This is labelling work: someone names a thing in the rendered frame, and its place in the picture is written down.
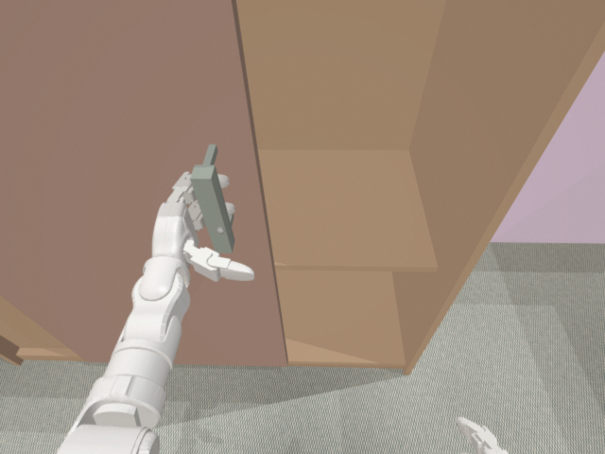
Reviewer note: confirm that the left robot upper arm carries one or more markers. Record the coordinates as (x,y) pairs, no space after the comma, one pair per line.
(107,439)

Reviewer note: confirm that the robot left forearm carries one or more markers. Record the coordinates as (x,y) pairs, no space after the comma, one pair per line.
(131,392)

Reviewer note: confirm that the right robot hand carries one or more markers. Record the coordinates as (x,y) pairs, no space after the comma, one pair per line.
(482,440)

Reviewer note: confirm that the handle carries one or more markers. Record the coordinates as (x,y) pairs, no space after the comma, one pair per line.
(208,191)

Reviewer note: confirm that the left robot hand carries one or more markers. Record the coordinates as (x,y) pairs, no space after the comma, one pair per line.
(175,224)

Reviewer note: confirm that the wardrobe door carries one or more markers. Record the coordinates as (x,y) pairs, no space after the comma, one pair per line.
(104,104)
(16,327)

